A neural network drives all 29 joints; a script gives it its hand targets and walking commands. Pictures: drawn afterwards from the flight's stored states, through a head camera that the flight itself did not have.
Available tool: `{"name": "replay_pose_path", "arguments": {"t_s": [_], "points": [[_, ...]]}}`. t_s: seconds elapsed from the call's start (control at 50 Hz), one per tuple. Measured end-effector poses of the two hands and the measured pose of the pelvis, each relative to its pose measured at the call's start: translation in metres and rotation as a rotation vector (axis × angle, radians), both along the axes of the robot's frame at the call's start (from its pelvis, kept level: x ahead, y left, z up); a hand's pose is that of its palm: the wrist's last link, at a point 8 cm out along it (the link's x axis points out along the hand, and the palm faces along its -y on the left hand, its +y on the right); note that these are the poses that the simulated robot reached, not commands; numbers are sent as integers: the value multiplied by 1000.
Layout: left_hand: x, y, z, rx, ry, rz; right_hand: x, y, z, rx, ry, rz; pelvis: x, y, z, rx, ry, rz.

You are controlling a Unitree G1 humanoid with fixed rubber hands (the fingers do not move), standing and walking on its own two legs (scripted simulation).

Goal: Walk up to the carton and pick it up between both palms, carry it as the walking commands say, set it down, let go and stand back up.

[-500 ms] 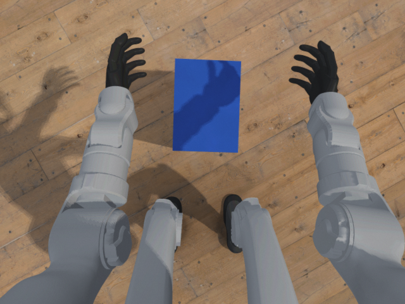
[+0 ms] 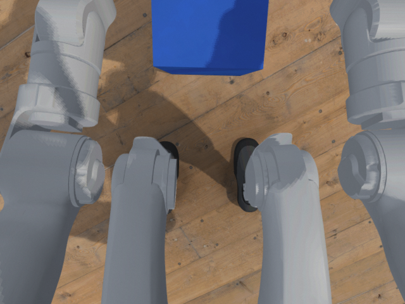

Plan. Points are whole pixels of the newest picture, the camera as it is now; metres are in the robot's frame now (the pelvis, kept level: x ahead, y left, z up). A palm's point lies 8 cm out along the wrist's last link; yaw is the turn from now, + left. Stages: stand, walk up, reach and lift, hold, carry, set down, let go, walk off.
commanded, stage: reach and lift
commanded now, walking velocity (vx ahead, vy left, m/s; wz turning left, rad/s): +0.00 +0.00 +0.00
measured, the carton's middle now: (208, 6) +0.56 -0.01 -0.31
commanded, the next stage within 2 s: none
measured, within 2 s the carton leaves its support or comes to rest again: neither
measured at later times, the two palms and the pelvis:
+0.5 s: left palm out of the picture +0.58 +0.15 -0.25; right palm out of the picture +0.57 -0.19 -0.25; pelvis +0.03 +0.00 -0.08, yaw -1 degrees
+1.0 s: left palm out of the picture +0.57 +0.14 -0.24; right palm out of the picture +0.56 -0.17 -0.25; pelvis +0.02 +0.00 -0.08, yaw -1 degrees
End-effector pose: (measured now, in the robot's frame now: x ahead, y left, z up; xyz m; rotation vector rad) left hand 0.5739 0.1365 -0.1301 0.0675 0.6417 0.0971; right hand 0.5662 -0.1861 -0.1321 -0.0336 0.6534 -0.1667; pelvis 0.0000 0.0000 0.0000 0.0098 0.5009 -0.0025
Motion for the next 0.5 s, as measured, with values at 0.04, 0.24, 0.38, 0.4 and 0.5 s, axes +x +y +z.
{"name": "replay_pose_path", "arguments": {"t_s": [0.04,0.24,0.38,0.4,0.5], "points": [[2,0,-9,5,24,4,1,-3,-7,-14,16,3,0,0,-8,3,-9,-3],[-11,14,-71,8,70,14,-12,1,-75,3,87,28,10,0,-39,8,3,-17],[-13,18,-113,4,84,8,-6,10,-113,9,79,43,19,1,-63,4,31,-13],[-11,18,-116,2,85,7,-6,10,-118,5,83,44,20,1,-66,2,32,-10],[2,18,-117,-9,42,6,3,1,-117,-1,54,12,29,2,-76,-6,17,-14]]}}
